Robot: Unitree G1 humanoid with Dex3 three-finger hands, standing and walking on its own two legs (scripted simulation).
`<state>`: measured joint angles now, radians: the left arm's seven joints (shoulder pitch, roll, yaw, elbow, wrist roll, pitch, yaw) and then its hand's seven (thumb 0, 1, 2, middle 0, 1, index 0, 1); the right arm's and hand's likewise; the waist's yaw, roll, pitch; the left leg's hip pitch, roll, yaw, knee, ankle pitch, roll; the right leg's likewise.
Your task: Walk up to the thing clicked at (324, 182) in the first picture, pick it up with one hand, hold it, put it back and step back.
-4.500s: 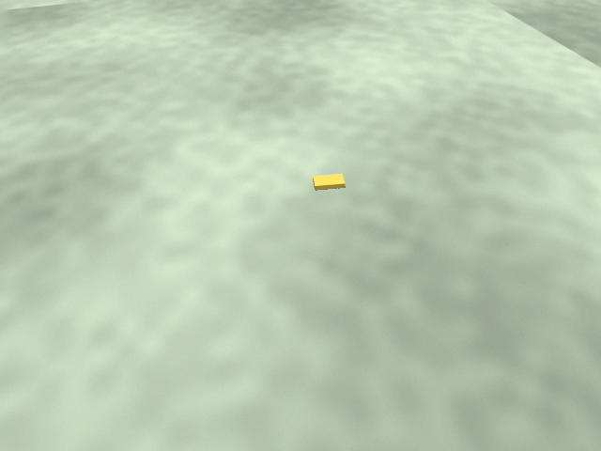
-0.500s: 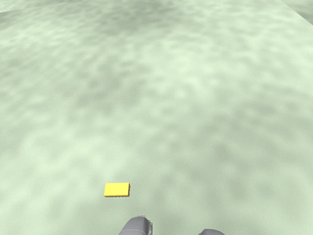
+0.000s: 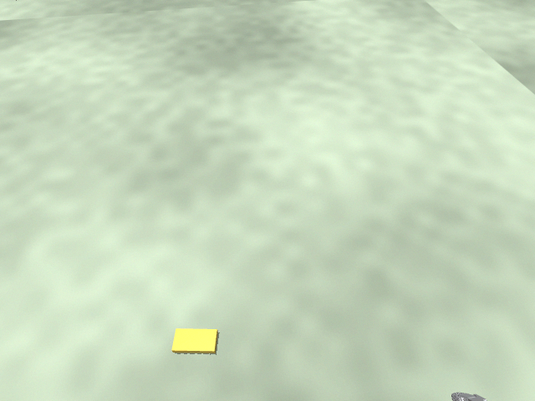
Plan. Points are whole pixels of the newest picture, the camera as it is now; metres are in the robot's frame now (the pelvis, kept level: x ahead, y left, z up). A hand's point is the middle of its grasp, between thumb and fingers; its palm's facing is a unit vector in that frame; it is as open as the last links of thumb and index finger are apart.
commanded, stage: walk up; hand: left
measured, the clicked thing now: (195, 340) +0.43 +0.31 -0.75
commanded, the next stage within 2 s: stand in 1.08 s
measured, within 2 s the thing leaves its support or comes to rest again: neither
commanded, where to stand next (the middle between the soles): +0.07 +0.02 m, yaw +0 degrees
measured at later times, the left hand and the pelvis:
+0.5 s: hand out of the picture +0.11 +0.26 -0.13, palm faces -0.06 -0.92 -0.39, open 7.4 cm; pelvis +0.01 +0.00 +0.02, yaw -2 degrees
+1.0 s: hand out of the picture +0.12 +0.25 -0.13, palm faces -0.08 -0.92 -0.39, open 7.4 cm; pelvis +0.02 +0.00 +0.02, yaw -3 degrees
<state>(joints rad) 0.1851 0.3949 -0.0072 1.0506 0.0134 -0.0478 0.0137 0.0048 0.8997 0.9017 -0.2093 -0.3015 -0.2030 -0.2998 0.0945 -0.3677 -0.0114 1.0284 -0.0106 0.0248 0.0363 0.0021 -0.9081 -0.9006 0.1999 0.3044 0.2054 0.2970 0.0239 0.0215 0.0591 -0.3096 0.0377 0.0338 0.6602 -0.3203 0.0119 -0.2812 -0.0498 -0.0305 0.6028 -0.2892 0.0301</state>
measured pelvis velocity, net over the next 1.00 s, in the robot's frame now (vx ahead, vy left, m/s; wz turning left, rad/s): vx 0.02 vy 0.00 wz -0.04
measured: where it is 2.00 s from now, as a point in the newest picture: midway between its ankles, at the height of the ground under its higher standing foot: outside the picture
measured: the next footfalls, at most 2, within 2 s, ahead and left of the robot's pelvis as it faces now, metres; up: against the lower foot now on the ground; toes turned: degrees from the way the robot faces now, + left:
none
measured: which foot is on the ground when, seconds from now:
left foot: down 0.00-1.00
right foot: down 0.00-1.00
